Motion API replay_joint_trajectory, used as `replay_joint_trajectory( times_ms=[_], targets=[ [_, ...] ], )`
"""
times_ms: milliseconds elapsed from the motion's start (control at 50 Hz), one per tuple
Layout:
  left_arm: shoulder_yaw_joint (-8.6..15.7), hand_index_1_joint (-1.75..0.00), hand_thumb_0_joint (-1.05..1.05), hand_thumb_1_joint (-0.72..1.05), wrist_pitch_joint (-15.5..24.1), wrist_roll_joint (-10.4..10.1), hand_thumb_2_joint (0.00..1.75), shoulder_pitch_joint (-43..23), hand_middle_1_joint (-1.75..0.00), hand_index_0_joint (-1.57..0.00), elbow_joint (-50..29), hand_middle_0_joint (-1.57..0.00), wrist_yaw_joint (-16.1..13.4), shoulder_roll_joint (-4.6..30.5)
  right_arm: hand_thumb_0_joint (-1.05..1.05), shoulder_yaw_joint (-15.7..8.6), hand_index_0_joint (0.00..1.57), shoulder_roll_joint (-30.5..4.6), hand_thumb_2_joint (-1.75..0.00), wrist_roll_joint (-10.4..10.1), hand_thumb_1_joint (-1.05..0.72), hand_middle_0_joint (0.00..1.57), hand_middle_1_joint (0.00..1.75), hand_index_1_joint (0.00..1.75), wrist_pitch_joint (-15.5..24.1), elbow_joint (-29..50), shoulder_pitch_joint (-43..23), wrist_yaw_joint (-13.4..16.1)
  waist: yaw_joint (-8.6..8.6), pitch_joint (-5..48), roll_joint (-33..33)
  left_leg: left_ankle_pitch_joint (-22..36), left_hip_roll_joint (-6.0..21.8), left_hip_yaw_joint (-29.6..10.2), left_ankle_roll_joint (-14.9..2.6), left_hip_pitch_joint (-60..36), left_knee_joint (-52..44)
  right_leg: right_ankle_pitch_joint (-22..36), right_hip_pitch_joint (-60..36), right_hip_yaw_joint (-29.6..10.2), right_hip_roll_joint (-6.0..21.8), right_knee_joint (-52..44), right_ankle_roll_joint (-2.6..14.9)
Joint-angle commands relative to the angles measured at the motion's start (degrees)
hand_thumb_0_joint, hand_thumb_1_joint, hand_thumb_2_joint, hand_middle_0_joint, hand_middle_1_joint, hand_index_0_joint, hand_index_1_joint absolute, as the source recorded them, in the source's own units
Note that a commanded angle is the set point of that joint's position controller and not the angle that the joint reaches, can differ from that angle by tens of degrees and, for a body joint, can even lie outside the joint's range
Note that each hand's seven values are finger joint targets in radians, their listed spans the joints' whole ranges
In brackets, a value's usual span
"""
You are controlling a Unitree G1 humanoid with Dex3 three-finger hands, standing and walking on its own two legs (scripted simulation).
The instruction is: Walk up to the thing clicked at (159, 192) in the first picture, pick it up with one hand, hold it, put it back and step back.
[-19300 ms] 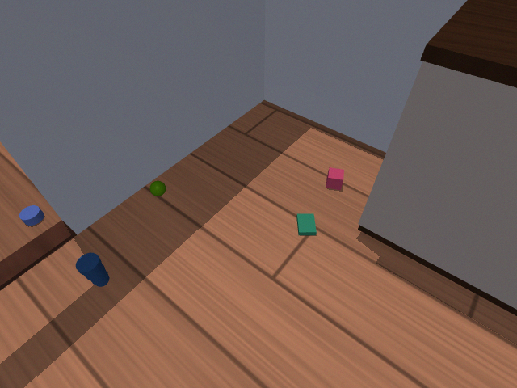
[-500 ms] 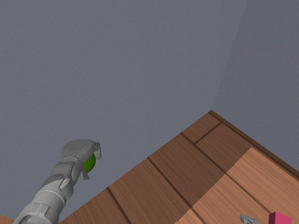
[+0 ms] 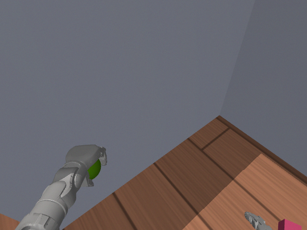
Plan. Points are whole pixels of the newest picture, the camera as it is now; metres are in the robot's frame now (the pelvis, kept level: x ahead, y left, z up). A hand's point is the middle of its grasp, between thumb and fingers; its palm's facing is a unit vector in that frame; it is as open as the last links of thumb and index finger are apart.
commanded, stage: hold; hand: left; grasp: from above
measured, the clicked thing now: (87, 167) +0.32 +0.23 -0.05
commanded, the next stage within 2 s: crouch in 0.88 s
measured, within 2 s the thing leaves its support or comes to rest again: neither
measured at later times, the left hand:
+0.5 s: hand (86, 173) +0.29 +0.22 -0.03, palm faces -0.45 -0.06 -0.89, open 8.8 cm
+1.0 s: hand (87, 170) +0.30 +0.22 -0.03, palm faces -0.42 -0.05 -0.90, open 8.8 cm
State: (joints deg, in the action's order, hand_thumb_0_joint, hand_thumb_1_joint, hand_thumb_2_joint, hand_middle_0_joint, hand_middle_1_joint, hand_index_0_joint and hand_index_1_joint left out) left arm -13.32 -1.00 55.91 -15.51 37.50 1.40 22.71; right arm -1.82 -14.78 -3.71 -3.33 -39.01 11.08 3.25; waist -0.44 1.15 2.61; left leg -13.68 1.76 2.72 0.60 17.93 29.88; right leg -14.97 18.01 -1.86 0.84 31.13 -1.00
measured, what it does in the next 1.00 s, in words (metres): stands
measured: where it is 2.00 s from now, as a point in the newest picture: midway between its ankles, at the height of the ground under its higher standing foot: outside the picture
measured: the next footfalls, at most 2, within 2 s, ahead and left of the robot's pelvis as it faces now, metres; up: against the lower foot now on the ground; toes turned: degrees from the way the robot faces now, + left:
none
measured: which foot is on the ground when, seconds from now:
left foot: down 0.00-1.00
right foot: down 0.00-1.00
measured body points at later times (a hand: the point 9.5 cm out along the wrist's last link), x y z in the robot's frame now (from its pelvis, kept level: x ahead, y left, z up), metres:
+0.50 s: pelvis -0.01 +0.00 +0.00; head +0.00 -0.02 +0.45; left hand +0.31 +0.22 +0.02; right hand +0.15 -0.25 -0.11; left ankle +0.02 +0.13 -0.73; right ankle +0.01 -0.13 -0.73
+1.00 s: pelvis +0.00 +0.00 +0.00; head +0.01 -0.02 +0.45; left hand +0.31 +0.22 +0.02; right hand +0.16 -0.25 -0.11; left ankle +0.02 +0.13 -0.73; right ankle +0.01 -0.13 -0.73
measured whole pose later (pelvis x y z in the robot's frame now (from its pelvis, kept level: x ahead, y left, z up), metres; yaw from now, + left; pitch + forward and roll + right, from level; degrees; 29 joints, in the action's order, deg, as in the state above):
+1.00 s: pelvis +0.00 +0.00 +0.00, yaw +0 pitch +1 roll +0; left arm -13.4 -0.7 56.5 -14.6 35.5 1.4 22.5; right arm -1.4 -14.4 -4.0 -4.0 -39.3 9.9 3.7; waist -1.1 0.2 2.7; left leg -12.3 1.6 2.8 0.5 14.9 26.6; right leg -13.6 15.1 -1.9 1.0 28.0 -1.1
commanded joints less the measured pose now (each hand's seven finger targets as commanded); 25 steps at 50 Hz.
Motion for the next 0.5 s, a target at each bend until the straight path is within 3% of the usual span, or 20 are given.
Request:
replay_joint_trajectory(
  times_ms=[0, 80, 120, 220, 260, 320, 480],
  targets=[
    [6.2, -0.90, 0.00, 0.53, 0.1, 0.1, 0.83, -19.9, -0.96, -0.87, -12.2, -0.81, -2.0, 12.2, 0.00, -2.3, 0.20, -7.1, -0.90, 0.0, -0.90, 0.20, 0.30, 0.30, 2.3, 7.4, -5.1, 0.5, 0.15, 14.0, -1.3, 7.8, -2.2, 0.0, -1.31, -8.2, -3.9, 7.0, -2.7, 0.9, -2.4, -5.9, 1.18],
    [6.5, -0.90, 0.00, 0.50, 0.2, 0.1, 0.83, -20.5, -0.96, -0.85, -12.6, -0.79, -1.8, 12.7, 0.00, -2.1, 0.20, -7.1, -0.90, 0.0, -0.90, 0.20, 0.30, 0.30, 2.4, 7.4, -5.1, 0.6, 0.23, 14.2, -1.6, 8.4, -2.3, 0.1, -1.47, -8.7, -4.0, 7.7, -3.1, 0.8, -2.3, -6.3, 1.05],
    [5.5, -0.91, 0.00, 0.51, 0.1, -0.1, 0.85, -19.2, -0.97, -0.86, -11.6, -0.80, -1.3, 11.4, 0.00, -2.0, 0.20, -6.9, -0.90, -0.1, -0.90, 0.20, 0.30, 0.30, 2.5, 7.5, -5.5, 0.6, 0.35, 13.2, -2.2, 8.3, -2.2, 0.1, -1.50, -8.7, -4.3, 7.6, -3.1, 0.9, -2.3, -6.4, 1.06],
    [5.8, -0.92, 0.00, 0.51, 0.0, -0.7, 0.83, -17.9, -0.98, -0.85, -12.7, -0.79, -0.3, 11.8, 0.00, -1.7, 0.20, -6.8, -0.90, -0.3, -0.90, 0.20, 0.30, 0.30, 2.5, 8.0, -6.6, 0.6, -0.79, 11.9, -2.1, 6.6, -2.1, -0.2, -1.30, -8.0, -5.4, 5.2, -3.6, 1.2, -2.4, -7.2, 1.32],
    [4.9, -0.91, 0.00, 0.51, -0.3, -0.5, 0.81, -16.6, -0.97, -0.85, -10.7, -0.79, 0.1, 10.6, 0.00, -1.6, 0.20, -6.6, -0.90, -0.3, -0.90, 0.20, 0.30, 0.30, 2.4, 8.2, -6.8, 0.6, -0.27, 10.8, -3.2, 6.1, -2.1, 0.0, -1.49, -7.9, -5.6, 4.9, -3.0, 1.1, -2.3, -7.6, 1.22],
    [5.5, -0.91, 0.00, 0.51, 0.0, -0.6, 0.83, -17.6, -0.97, -0.85, -12.5, -0.79, 0.3, 11.8, 0.00, -1.5, 0.20, -6.6, -0.90, -0.3, -0.90, 0.20, 0.30, 0.30, 2.3, 8.4, -6.9, 0.7, -0.29, 10.8, -2.3, 6.1, -2.2, 0.1, -1.43, -8.1, -5.7, 4.9, -2.9, 1.1, -2.3, -7.7, 1.23],
    [6.9, -0.90, 0.00, 0.50, 0.7, 0.2, 0.82, -21.5, -0.97, -0.85, -15.6, -0.79, -1.6, 12.8, 0.00, -1.7, 0.20, -6.6, -0.90, -0.1, -0.91, 0.20, 0.30, 0.30, 2.4, 7.6, -6.6, 1.0, -0.22, 15.3, -0.1, 9.8, -2.2, 0.2, -1.21, -11.3, -5.2, 8.4, -4.3, 0.9, -2.4, -6.9, 1.35]
  ],
)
